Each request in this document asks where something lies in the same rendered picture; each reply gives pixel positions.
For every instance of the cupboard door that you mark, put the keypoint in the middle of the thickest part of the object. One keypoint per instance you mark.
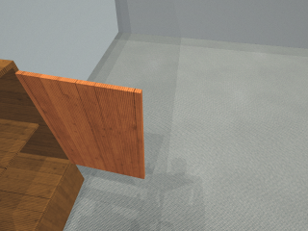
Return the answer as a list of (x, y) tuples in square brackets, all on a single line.
[(97, 125)]

